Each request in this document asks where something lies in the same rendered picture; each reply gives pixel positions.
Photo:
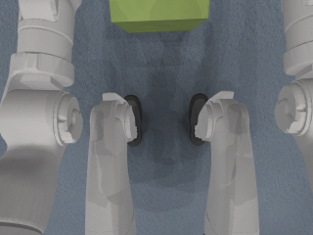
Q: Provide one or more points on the carton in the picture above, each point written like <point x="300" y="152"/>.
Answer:
<point x="148" y="16"/>

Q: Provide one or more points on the robot left upper arm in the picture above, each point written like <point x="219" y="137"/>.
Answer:
<point x="37" y="126"/>

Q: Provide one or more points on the right robot shin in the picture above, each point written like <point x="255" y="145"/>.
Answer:
<point x="227" y="94"/>

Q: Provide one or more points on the robot right upper arm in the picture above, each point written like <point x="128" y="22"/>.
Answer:
<point x="294" y="114"/>

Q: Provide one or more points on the left robot forearm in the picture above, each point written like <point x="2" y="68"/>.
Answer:
<point x="44" y="50"/>

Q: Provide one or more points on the right robot forearm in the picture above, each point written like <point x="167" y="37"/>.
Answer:
<point x="298" y="28"/>

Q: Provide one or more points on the robot left thigh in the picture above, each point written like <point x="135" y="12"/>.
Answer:
<point x="109" y="206"/>

